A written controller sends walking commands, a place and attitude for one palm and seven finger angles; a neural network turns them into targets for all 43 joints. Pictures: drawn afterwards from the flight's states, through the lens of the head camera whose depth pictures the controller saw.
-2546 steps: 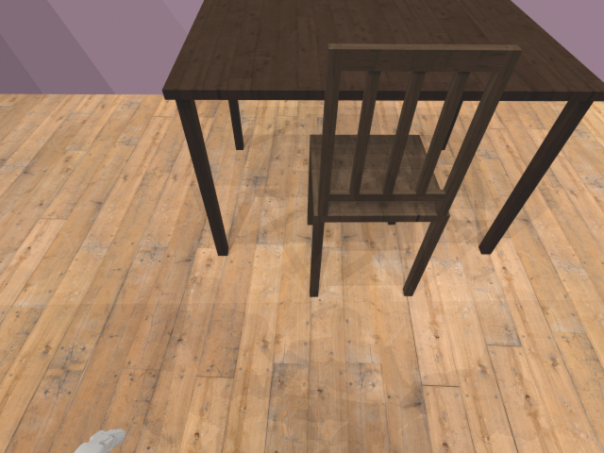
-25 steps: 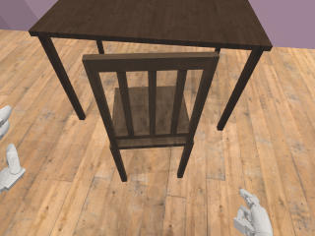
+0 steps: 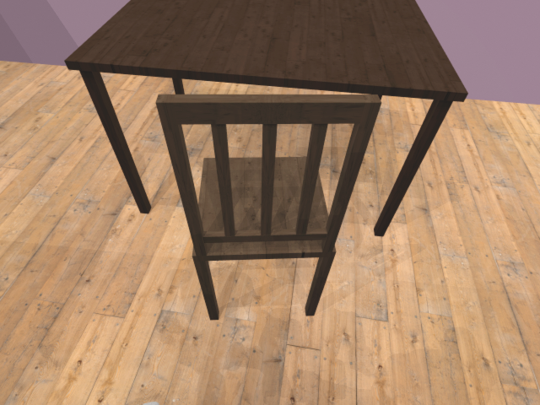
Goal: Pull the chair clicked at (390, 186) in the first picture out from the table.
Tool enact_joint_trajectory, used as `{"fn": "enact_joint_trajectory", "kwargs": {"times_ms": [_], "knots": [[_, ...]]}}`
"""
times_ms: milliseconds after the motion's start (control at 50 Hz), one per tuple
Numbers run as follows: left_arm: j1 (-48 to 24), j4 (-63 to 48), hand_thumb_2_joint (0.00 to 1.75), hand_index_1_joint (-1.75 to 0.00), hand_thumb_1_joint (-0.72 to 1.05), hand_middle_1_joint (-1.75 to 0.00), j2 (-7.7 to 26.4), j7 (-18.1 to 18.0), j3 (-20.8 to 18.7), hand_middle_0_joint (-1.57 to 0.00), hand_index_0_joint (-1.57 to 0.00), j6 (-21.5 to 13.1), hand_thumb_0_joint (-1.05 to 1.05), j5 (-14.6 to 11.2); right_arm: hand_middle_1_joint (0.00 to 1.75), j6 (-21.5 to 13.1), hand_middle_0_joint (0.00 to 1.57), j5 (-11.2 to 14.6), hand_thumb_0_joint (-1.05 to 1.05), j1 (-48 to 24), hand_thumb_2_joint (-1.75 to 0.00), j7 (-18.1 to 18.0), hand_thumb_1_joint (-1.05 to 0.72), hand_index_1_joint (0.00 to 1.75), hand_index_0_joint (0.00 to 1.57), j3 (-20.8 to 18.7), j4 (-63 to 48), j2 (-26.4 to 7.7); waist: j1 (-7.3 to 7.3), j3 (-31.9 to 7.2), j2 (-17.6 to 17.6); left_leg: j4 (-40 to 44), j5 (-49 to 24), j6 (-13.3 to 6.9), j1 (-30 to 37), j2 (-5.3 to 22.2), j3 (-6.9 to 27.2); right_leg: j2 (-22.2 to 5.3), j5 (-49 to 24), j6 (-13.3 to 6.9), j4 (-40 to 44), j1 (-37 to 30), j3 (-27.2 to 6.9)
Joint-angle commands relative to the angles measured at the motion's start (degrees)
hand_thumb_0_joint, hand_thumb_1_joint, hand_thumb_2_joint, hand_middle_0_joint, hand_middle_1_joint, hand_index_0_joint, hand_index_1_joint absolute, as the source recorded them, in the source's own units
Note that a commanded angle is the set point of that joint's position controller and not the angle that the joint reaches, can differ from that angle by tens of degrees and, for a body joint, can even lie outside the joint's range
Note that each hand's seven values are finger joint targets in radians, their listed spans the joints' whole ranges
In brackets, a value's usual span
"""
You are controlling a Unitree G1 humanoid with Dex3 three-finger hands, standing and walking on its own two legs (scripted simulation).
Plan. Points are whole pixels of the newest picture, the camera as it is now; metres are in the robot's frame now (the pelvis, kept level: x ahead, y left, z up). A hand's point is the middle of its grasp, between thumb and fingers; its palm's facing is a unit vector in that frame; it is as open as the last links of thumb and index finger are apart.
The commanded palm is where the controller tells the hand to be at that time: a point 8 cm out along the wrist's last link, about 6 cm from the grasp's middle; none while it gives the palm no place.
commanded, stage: let the arm hang, fingers relaxed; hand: left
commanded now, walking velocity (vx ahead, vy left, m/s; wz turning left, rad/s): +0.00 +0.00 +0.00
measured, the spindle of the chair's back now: (267, 186) +0.56 +0.03 -0.04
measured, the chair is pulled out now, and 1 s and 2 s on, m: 0.25 0.25 0.25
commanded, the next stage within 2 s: look to check the result in 0.84 s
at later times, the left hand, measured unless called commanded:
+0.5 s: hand out of the picture +0.00 +0.19 -0.16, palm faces -0.01 -0.97 -0.23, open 7.3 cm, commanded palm none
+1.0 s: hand out of the picture +0.01 +0.17 -0.16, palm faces -0.01 -0.98 -0.18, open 7.3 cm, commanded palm none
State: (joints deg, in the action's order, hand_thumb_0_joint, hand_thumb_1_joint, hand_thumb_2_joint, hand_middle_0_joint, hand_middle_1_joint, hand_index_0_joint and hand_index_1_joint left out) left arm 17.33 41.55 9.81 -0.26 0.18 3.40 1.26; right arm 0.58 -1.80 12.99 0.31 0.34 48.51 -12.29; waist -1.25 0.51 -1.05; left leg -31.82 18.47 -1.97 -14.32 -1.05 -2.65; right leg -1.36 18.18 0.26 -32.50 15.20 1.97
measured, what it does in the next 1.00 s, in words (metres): stands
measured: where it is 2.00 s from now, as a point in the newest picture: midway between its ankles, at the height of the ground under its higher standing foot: outside the picture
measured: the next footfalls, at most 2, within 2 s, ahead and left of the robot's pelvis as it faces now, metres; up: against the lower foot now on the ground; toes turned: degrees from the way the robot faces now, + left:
none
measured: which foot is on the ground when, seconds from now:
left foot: down 0.00-1.00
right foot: down 0.00-1.00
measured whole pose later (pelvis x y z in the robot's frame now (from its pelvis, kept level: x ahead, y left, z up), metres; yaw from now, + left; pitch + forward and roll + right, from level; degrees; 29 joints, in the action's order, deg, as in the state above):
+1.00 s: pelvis +0.02 +0.01 +0.01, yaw -2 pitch -1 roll +0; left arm 16.6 64.8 7.3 -2.4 0.3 -0.5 0.4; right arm -0.6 -0.8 17.6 -2.7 -0.3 64.9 -7.0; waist -0.2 2.5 0.6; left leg -20.9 15.0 -2.2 -5.3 -0.8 -4.7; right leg -0.6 13.8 0.7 -21.6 7.1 -0.1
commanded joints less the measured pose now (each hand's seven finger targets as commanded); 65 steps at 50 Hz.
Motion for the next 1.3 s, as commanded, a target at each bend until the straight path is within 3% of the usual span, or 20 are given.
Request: {"fn": "enact_joint_trajectory", "kwargs": {"times_ms": [0, 40, 80, 180, 240, 340, 380, 560, 620, 660, 840, 860, 1040, 1180, 1240, 1280], "knots": [[-0.42, 1.69, 0.90, -0.30, 0.90, -0.30, 10.27, -1.30, -2.43, -0.20, -0.20, -3.82, 0.00, -0.87, 0.30, -1.86, 0.20, 0.54, 0.00, -0.82, -0.90, -1.23, -0.90, 0.30, 0.20, -1.82, -1.29, -6.80, 1.73, -3.30, 9.74, 9.31, -20.19, -1.14, 3.30, 6.54, 7.49, -3.80, -13.79, -2.46, 8.14, -5.38, -6.53], [0.94, 5.51, 0.90, -0.30, 0.90, -0.30, 8.09, -1.49, -2.79, -0.20, -0.20, -3.96, 0.00, -0.76, 0.30, -1.80, 0.20, 0.49, 0.00, 0.87, -0.90, -1.65, -0.90, 0.30, 0.20, -1.95, 0.91, -4.93, 1.70, -3.39, 12.17, 10.07, -17.09, -1.14, 3.97, 6.35, 6.92, -3.59, -12.81, -2.69, 9.91, -6.13, -5.83], [0.59, 8.10, 0.90, -0.30, 0.90, -0.30, 7.85, -1.53, -2.35, -0.20, -0.20, -3.77, 0.00, -0.85, 0.30, -1.32, 0.20, 0.70, 0.00, 2.40, -0.90, -1.81, -0.90, 0.30, 0.20, -2.02, 2.25, -4.54, 1.52, -1.62, 11.29, 11.10, -12.94, -1.35, 3.40, 6.58, 7.12, -3.33, -11.03, -2.66, 11.55, -6.04, -5.41], [-0.02, 13.06, 0.90, -0.30, 0.90, -0.30, 6.74, -1.42, -1.35, -0.20, -0.20, -3.72, 0.00, -0.94, 0.30, -0.94, 0.20, 0.89, 0.00, 5.53, -0.90, -1.90, -0.90, 0.30, 0.20, -2.27, 5.41, -4.43, 1.09, 1.26, 4.64, 14.81, -5.51, -1.65, 2.57, 7.47, 8.31, -2.79, -6.86, -2.38, 13.46, -4.75, -4.88], [0.47, 15.41, 0.90, -0.30, 0.90, -0.30, 6.16, -1.55, -0.85, -0.20, -0.20, -3.87, 0.00, -0.96, 0.30, -1.05, 0.20, 0.95, 0.00, 6.84, -0.90, -2.03, -0.90, 0.30, 0.20, -2.19, 7.19, -4.25, 0.98, 1.74, 1.27, 15.05, -7.08, -1.67, 4.01, 7.46, 7.95, -3.02, -8.02, -2.24, 13.85, -4.25, -5.24], [1.18, 17.87, 0.90, -0.30, 0.90, -0.30, 5.55, -1.89, -0.41, -0.20, -0.20, -4.09, 0.00, -1.07, 0.30, -1.14, 0.20, 1.02, 0.00, 8.43, -0.90, -2.20, -0.90, 0.30, 0.20, -1.95, 9.71, -3.22, 0.69, 2.38, -1.15, 14.66, -9.84, -1.48, 6.19, 7.16, 6.60, -3.41, -9.19, -2.09, 14.49, -3.30, -6.04], [1.32, 18.47, 0.90, -0.30, 0.90, -0.30, 5.55, -1.97, -0.43, -0.20, -0.20, -4.02, 0.00, -1.04, 0.30, -1.09, 0.20, 0.99, 0.00, 8.43, -0.90, -2.18, -0.90, 0.30, 0.20, -1.84, 10.71, -2.58, 0.80, 3.85, 0.70, 15.12, -9.34, -1.50, 5.64, 7.02, 6.51, -3.40, -8.48, -2.11, 14.61, -2.74, -6.15], [2.24, 20.45, 0.90, -0.30, 0.90, -0.30, 4.24, -2.31, -0.46, -0.20, -0.20, -4.15, 0.00, -0.99, 0.30, -1.43, 0.20, 1.13, 0.00, 8.70, -0.90, -2.54, -0.90, 0.30, 0.20, -1.74, 13.19, -1.17, 1.03, 5.27, 0.96, 14.96, -13.06, -1.41, 6.89, 6.97, 5.71, -3.39, -11.00, -1.90, 14.30, -2.48, -6.14], [2.51, 20.93, 0.90, -0.30, 0.90, -0.30, 3.63, -2.37, -0.63, -0.20, -0.20, -4.31, 0.00, -1.03, 0.30, -1.69, 0.20, 1.06, 0.00, 9.27, -0.90, -2.73, -0.90, 0.30, 0.20, -1.67, 13.88, -0.53, 0.98, 3.61, 2.21, 14.59, -15.69, -1.35, 7.74, 6.95, 5.37, -3.51, -13.21, -1.86, 13.99, -4.06, -6.25], [2.65, 21.20, 0.90, -0.30, 0.90, -0.30, 3.52, -2.41, -0.63, -0.20, -0.20, -4.26, 0.00, -1.06, 0.30, -1.63, 0.20, 1.13, 0.00, 8.95, -0.90, -2.81, -0.90, 0.30, 0.20, -1.71, 14.08, -0.38, 1.08, 4.50, 3.06, 14.46, -15.81, -1.34, 7.84, 6.93, 5.22, -3.50, -13.22, -1.94, 14.07, -3.60, -6.11], [3.00, 21.84, 0.90, -0.30, 0.90, -0.30, 2.74, -2.53, -0.61, -0.20, -0.20, -4.50, 0.00, -1.12, 0.30, -1.82, 0.20, 1.18, 0.00, 9.82, -0.90, -3.14, -0.90, 0.30, 0.20, -1.79, 15.14, -0.18, 0.68, 2.18, 1.83, 13.62, -19.77, -1.23, 10.10, 7.20, 4.71, -3.67, -17.46, -1.94, 13.71, -5.38, -6.19], [3.03, 21.92, 0.90, -0.30, 0.90, -0.30, 2.98, -2.59, -0.50, -0.20, -0.20, -4.43, 0.00, -1.11, 0.30, -1.64, 0.20, 1.31, 0.00, 9.38, -0.90, -3.12, -0.90, 0.30, 0.20, -1.84, 15.11, -0.14, 0.86, 3.89, 1.30, 13.55, -18.87, -1.20, 9.48, 7.11, 4.80, -3.62, -16.77, -1.91, 14.03, -4.42, -6.06], [3.59, 22.40, 0.90, -0.30, 0.90, -0.30, 2.17, -2.63, -0.58, -0.20, -0.20, -4.45, 0.00, -1.14, 0.30, -1.78, 0.20, 1.23, 0.00, 9.89, -0.90, -3.33, -0.90, 0.30, 0.20, -1.83, 15.79, 0.22, 0.71, 2.81, 1.11, 13.45, -20.02, -1.21, 10.59, 7.18, 4.51, -3.64, -17.92, -1.91, 13.81, -5.46, -6.08], [3.79, 22.46, 0.90, -0.30, 0.90, -0.30, 2.10, -2.75, -0.61, -0.20, -0.20, -4.41, 0.00, -1.11, 0.30, -1.63, 0.20, 1.26, 0.00, 9.83, -0.90, -3.39, -0.90, 0.30, 0.20, -1.78, 16.12, 0.65, 0.65, 4.40, 1.85, 13.36, -20.45, -1.15, 10.25, 7.12, 4.30, -3.68, -18.70, -1.99, 13.92, -5.13, -6.10], [4.01, 22.53, 0.90, -0.30, 0.90, -0.30, 2.08, -2.74, -0.63, -0.20, -0.20, -4.51, 0.00, -1.19, 0.30, -1.75, 0.20, 1.26, 0.00, 10.12, -0.90, -3.48, -0.90, 0.30, 0.20, -1.79, 16.27, 0.54, 0.68, 3.09, 1.30, 13.14, -21.10, -1.11, 10.86, 7.09, 4.43, -3.68, -19.71, -1.98, 13.67, -6.06, -6.16], [3.87, 22.43, 0.90, -0.30, 0.90, -0.30, 2.06, -2.76, -0.59, -0.20, -0.20, -4.41, 0.00, -1.10, 0.30, -1.59, 0.20, 1.30, 0.00, 9.87, -0.90, -3.42, -0.90, 0.30, 0.20, -1.84, 16.20, 0.69, 0.66, 4.77, 1.22, 13.35, -19.90, -1.11, 10.07, 7.08, 4.39, -3.69, -18.69, -1.94, 14.08, -5.25, -6.13]]}}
